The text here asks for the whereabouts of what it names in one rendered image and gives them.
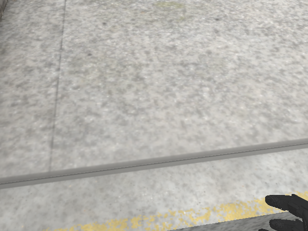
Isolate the robot right hand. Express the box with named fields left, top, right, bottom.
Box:
left=258, top=193, right=308, bottom=231

